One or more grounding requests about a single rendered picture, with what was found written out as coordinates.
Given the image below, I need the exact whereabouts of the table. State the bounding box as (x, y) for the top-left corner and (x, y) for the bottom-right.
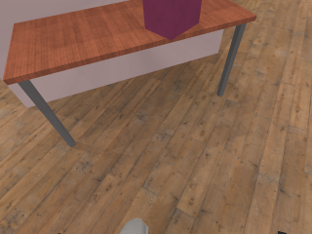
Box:
(3, 0), (257, 147)

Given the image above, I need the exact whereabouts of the robot left thigh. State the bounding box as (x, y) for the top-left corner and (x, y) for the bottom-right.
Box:
(119, 219), (149, 234)

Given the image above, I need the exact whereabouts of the carton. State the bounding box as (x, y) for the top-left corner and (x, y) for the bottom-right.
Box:
(142, 0), (202, 40)

